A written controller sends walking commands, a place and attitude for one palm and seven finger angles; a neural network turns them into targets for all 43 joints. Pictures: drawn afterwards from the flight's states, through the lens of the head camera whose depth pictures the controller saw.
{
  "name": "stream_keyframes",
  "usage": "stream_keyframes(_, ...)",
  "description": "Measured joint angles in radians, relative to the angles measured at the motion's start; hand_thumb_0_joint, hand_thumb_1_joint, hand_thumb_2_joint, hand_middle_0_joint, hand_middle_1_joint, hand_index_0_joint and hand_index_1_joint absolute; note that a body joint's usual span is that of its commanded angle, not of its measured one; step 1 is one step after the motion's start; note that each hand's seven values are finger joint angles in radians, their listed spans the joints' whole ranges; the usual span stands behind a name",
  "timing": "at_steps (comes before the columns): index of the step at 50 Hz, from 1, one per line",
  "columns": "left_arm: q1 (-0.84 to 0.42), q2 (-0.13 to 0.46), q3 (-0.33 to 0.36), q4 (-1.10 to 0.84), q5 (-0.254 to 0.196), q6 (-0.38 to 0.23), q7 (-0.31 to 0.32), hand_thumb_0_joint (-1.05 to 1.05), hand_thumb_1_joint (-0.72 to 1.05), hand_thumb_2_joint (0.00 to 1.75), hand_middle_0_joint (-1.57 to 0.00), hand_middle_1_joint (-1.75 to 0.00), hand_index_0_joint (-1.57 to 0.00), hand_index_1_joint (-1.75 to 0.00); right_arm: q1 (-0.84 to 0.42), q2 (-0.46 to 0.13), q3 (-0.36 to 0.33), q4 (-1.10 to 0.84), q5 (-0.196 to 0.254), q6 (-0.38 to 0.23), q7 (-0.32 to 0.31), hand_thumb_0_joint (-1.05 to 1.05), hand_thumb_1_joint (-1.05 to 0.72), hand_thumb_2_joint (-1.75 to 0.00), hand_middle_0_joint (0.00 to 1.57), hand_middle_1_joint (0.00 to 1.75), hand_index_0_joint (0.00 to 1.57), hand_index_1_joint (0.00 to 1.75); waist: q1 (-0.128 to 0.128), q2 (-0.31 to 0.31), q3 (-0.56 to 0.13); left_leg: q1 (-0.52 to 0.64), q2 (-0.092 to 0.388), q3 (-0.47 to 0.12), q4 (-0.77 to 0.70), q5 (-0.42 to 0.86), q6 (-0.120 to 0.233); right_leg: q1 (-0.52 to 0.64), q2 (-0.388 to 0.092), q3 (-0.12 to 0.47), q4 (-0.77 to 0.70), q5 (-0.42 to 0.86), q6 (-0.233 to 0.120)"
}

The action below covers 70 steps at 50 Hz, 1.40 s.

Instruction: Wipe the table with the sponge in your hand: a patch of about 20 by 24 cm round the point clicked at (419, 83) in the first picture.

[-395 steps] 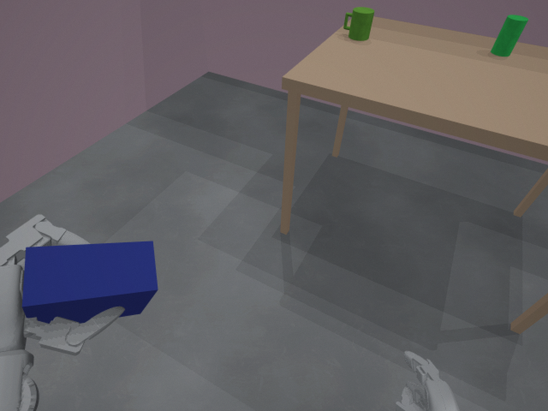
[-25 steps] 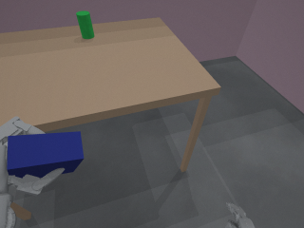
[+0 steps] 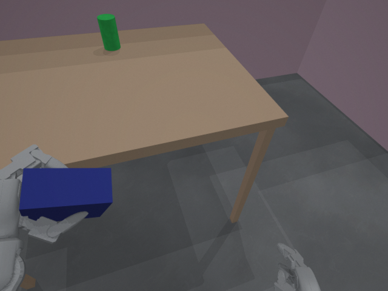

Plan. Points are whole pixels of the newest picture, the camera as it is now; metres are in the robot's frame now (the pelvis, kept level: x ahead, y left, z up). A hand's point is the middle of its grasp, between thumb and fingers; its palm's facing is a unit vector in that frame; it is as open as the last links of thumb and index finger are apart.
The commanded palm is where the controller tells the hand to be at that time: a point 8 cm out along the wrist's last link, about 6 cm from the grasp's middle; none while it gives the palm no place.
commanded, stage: shuffle to correct the standing spot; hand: left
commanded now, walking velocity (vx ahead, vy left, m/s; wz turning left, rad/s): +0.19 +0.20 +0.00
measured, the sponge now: (80, 195) +0.23 +0.21 +0.13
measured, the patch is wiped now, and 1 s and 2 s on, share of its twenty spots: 0.00 0.00 0.00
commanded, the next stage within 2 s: come to a stop and stand still in 0.96 s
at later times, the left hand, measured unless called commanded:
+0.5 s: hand (53, 138) +0.31 +0.28 +0.17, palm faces +0.37 -0.85 -0.39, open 9.7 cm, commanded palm +0.24 +0.33 +0.18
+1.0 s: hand (21, 108) +0.38 +0.38 +0.18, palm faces +0.36 -0.81 -0.47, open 9.7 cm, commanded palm +0.32 +0.42 +0.18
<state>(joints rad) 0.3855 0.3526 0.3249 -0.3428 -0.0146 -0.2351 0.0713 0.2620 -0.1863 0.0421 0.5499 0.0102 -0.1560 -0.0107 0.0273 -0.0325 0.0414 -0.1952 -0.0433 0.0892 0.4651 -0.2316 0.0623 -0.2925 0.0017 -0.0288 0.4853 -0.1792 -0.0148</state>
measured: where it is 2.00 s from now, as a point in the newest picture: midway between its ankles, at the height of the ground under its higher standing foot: outside the picture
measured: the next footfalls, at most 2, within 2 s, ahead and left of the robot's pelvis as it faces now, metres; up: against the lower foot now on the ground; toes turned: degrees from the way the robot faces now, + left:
left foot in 0.68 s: +0.24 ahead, +0.30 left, +0.00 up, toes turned -3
right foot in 0.82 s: +0.17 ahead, +0.01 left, +0.00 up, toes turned -6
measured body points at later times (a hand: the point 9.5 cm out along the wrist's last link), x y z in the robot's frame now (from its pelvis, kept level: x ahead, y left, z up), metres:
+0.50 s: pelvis +0.09 +0.05 -0.02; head +0.11 +0.06 +0.43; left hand +0.29 +0.33 +0.19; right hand +0.27 -0.18 -0.09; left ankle +0.03 +0.09 -0.70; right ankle +0.11 -0.06 -0.74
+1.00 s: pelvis +0.16 +0.15 -0.01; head +0.18 +0.14 +0.44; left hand +0.35 +0.42 +0.20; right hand +0.30 -0.08 -0.11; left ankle +0.19 +0.28 -0.71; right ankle +0.13 +0.01 -0.74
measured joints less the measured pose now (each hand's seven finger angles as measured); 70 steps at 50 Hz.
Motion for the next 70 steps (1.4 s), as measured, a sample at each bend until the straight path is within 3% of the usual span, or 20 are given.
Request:
stream_keyframes(6,-0.027,-0.009,0.043,-0.033,-0.006,-0.002,0.019,-0.01,-0.46,1.01,-0.79,-1.34,-0.79,-1.34,-0.001,-0.005,0.005,0.01,-0.02,-0.008,0.007,0.01,-0.9,-0.9,0.21,0.3,0.2,0.3,0.017,0.002,-0.007,-0.001,-0.001,-0.024,0.038,-0.044,0.004,0.023,-0.001,-0.02,-0.003,-0.001,-0.005)
stream_keyframes(11,-0.013,-0.027,0.029,-0.073,-0.013,-0.016,0.026,-0.01,-0.46,1.01,-0.79,-1.34,-0.79,-1.34,-0.019,-0.03,-0.009,0.013,-0.025,0.007,0.008,0.01,-0.9,-0.9,0.21,0.3,0.21,0.3,0.016,0.022,-0.04,-0.033,0.008,-0.035,0.113,-0.111,0.01,0.013,0.006,-0.031,0.03,-0.047,0.003)
stream_keyframes(18,0.0,0.002,0.047,-0.088,-0.021,0.001,0.026,-0.01,-0.46,1.01,-0.79,-1.34,-0.79,-1.34,-0.064,-0.029,-0.026,-0.016,-0.02,0.041,0.007,0.01,-0.9,-0.9,0.2,0.3,0.21,0.3,0.002,-0.006,-0.011,0.011,-0.03,0.014,0.128,-0.169,0.043,-0.051,-0.03,-0.003,0.241,-0.173,-0.003)
stream_keyframes(20,0.008,0.011,0.053,-0.103,-0.02,0.01,0.027,-0.01,-0.46,1.01,-0.79,-1.34,-0.79,-1.34,-0.06,-0.02,-0.029,-0.031,-0.023,0.04,0.017,0.01,-0.9,-0.9,0.2,0.3,0.2,0.3,-0.005,0.004,0.001,0.035,-0.03,0.023,0.118,-0.179,0.046,-0.066,-0.027,-0.033,0.276,-0.205,-0.015)
stream_keyframes(22,0.013,0.025,0.054,-0.128,-0.02,0.015,0.028,-0.01,-0.46,1.01,-0.79,-1.34,-0.79,-1.34,-0.049,-0.016,-0.028,-0.045,-0.022,0.043,0.026,0.01,-0.9,-0.9,0.2,0.3,0.2,0.3,-0.017,0.019,0.009,0.036,-0.024,0.021,0.15,-0.201,0.038,-0.045,-0.017,-0.083,0.196,-0.149,-0.031)
stream_keyframes(23,0.007,0.039,0.053,-0.142,-0.02,0.014,0.027,-0.01,-0.46,1.01,-0.79,-1.34,-0.79,-1.34,-0.042,-0.016,-0.029,-0.051,-0.019,0.047,0.03,0.01,-0.9,-0.9,0.2,0.3,0.2,0.3,-0.031,0.023,0.014,0.001,-0.021,0.013,0.231,-0.209,0.015,-0.025,-0.018,-0.102,0.153,-0.083,-0.049)
stream_keyframes(25,-0.014,0.049,0.047,-0.164,-0.03,0.001,0.022,-0.01,-0.46,1.01,-0.79,-1.34,-0.79,-1.34,-0.048,-0.023,-0.035,-0.032,-0.014,0.058,0.037,0.01,-0.9,-0.9,0.2,0.3,0.2,0.3,-0.041,0.038,0.033,-0.139,-0.013,-0.029,0.542,-0.192,-0.04,-0.018,-0.022,-0.127,0.181,-0.113,-0.038)
stream_keyframes(28,0.023,0.042,0.073,-0.208,-0.037,-0.023,0.025,-0.01,-0.46,1.01,-0.79,-1.34,-0.79,-1.34,-0.058,-0.03,-0.043,0.002,-0.009,0.094,0.054,0.01,-0.9,-0.9,0.2,0.3,0.2,0.3,-0.018,0.029,0.04,-0.301,0.025,-0.107,0.777,-0.243,-0.055,-0.015,-0.023,-0.1,0.191,-0.16,-0.006)
stream_keyframes(31,0.061,0.03,0.095,-0.245,-0.029,-0.031,0.033,-0.01,-0.46,1.01,-0.79,-1.34,-0.79,-1.34,-0.056,-0.028,-0.044,0.025,-0.01,0.105,0.046,0.01,-0.9,-0.9,0.2,0.3,0.2,0.3,-0.003,-0.001,0.049,-0.317,0.114,-0.129,0.546,-0.132,-0.061,-0.006,-0.048,-0.058,0.183,-0.161,0.024)
stream_keyframes(34,0.049,0.03,0.088,-0.261,-0.021,-0.025,0.032,-0.01,-0.46,1.01,-0.79,-1.34,-0.79,-1.34,-0.031,-0.05,-0.057,0.017,-0.005,0.078,0.015,0.01,-0.9,-0.9,0.2,0.3,0.2,0.3,-0.007,0.011,0.06,-0.224,0.143,-0.121,0.239,-0.033,-0.071,-0.004,-0.087,-0.039,0.25,-0.212,0.059)
stream_keyframes(36,0.015,0.052,0.104,-0.239,-0.019,-0.028,0.029,0.0,-0.46,1.01,-0.79,-1.34,-0.79,-1.34,-0.039,-0.039,-0.074,0.024,0.003,0.061,-0.005,0.01,-0.9,-0.9,0.2,0.3,0.2,0.3,-0.003,0.005,0.077,-0.225,0.12,-0.094,0.278,-0.044,-0.108,-0.03,-0.106,0.002,0.344,-0.275,0.053)
stream_keyframes(39,-0.022,0.083,0.135,-0.165,-0.021,-0.017,0.029,-0.01,-0.46,1.01,-0.79,-1.34,-0.79,-1.34,-0.057,0.01,-0.069,0.031,0.009,0.047,-0.008,0.01,-0.9,-0.9,0.2,0.3,0.2,0.3,-0.011,-0.006,0.081,-0.22,0.097,-0.063,0.292,-0.061,-0.101,-0.072,-0.072,0.022,0.454,-0.362,0.036)
stream_keyframes(44,0.009,0.027,0.092,-0.145,-0.018,0.013,0.037,-0.01,-0.46,1.01,-0.79,-1.34,-0.79,-1.34,-0.047,0.019,-0.032,0.028,0.014,0.041,0.018,0.01,-0.9,-0.9,0.2,0.3,0.2,0.3,-0.05,0.064,0.06,-0.231,0.084,-0.072,0.348,-0.114,-0.079,-0.001,-0.037,-0.039,0.28,-0.234,0.008)
stream_keyframes(48,0.084,0.013,0.062,-0.191,-0.019,-0.009,0.044,-0.01,-0.46,1.01,-0.79,-1.34,-0.79,-1.34,-0.045,0.003,-0.026,0.062,0.008,0.068,0.032,0.01,-0.9,-0.9,0.2,0.3,0.2,0.3,-0.04,0.043,0.04,-0.278,0.055,-0.054,0.52,-0.19,-0.083,0.036,-0.076,-0.014,0.197,-0.219,0.03)
stream_keyframes(53,0.097,0.052,0.114,-0.2,-0.022,-0.024,0.063,0.0,-0.46,1.01,-0.79,-1.34,-0.79,-1.34,-0.045,-0.03,-0.052,0.039,0.008,0.067,0.015,0.01,-0.9,-0.9,0.21,0.3,0.21,0.3,-0.025,0.022,0.043,-0.16,0.076,-0.025,0.16,0.02,-0.052,0.01,-0.118,0.006,0.258,-0.237,0.067)
stream_keyframes(56,0.034,0.06,0.122,-0.149,-0.026,-0.006,0.063,0.0,-0.46,1.01,-0.79,-1.34,-0.79,-1.34,-0.079,-0.014,-0.08,0.044,0.012,0.055,0.004,0.01,-0.9,-0.9,0.2,0.3,0.2,0.3,-0.011,-0.005,0.064,-0.171,0.049,0.002,0.215,-0.044,-0.045,-0.082,-0.109,0.047,0.483,-0.352,0.048)
stream_keyframes(58,0.017,0.041,0.111,-0.134,-0.024,0.024,0.066,-0.01,-0.46,1.01,-0.79,-1.35,-0.79,-1.34,-0.091,-0.001,-0.075,0.045,0.012,0.045,0.0,0.01,-0.9,-0.9,0.2,0.3,0.2,0.3,-0.015,-0.007,0.062,-0.158,0.043,0.003,0.196,-0.044,-0.043,-0.109,-0.081,0.029,0.524,-0.348,0.04)
stream_keyframes(63,0.043,0.011,0.066,-0.181,-0.018,0.05,0.071,-0.01,-0.46,1.01,-0.79,-1.35,-0.79,-1.34,-0.084,0.021,-0.024,0.027,0.005,0.02,-0.004,0.01,-0.9,-0.9,0.2,0.3,0.2,0.3,-0.021,-0.007,0.035,-0.132,0.042,0.0,0.144,-0.017,-0.049,-0.021,-0.015,-0.034,0.191,-0.168,0.008)
stream_keyframes(66,0.057,-0.009,0.038,-0.172,-0.018,0.045,0.062,-0.01,-0.46,1.01,-0.79,-1.35,-0.79,-1.34,-0.077,0.013,-0.01,0.036,-0.001,0.028,-0.006,0.01,-0.9,-0.9,0.2,0.3,0.2,0.3,-0.019,0.045,0.011,-0.125,0.065,-0.033,0.142,-0.044,-0.06,0.023,0.022,-0.055,0.103,-0.105,-0.042)
stream_keyframes(70,0.073,-0.014,0.034,-0.145,-0.028,0.05,0.067,-0.01,-0.46,1.01,-0.79,-1.35,-0.79,-1.34,-0.057,0.0,-0.004,0.048,-0.003,0.048,-0.01,0.01,-0.9,-0.9,0.21,0.3,0.21,0.3,-0.004,0.052,-0.033,-0.096,0.052,-0.065,0.119,-0.039,-0.068,0.043,0.037,-0.037,0.033,-0.078,-0.043)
